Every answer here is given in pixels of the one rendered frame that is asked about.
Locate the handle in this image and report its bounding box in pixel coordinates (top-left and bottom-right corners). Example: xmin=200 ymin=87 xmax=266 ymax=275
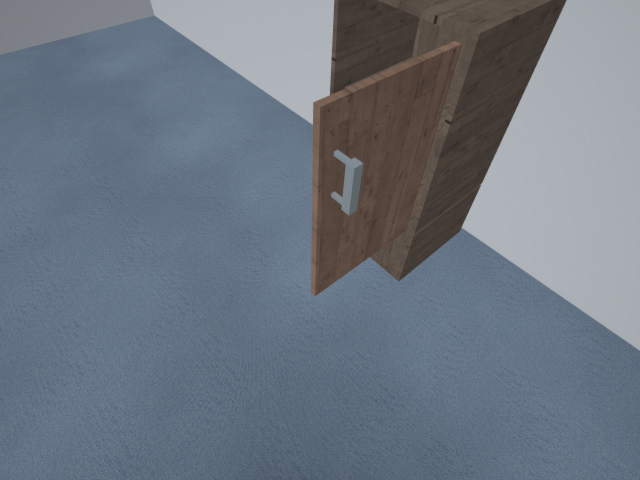
xmin=331 ymin=150 xmax=363 ymax=215

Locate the cupboard door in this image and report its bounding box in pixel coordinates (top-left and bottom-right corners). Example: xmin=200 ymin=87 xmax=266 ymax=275
xmin=311 ymin=41 xmax=463 ymax=296

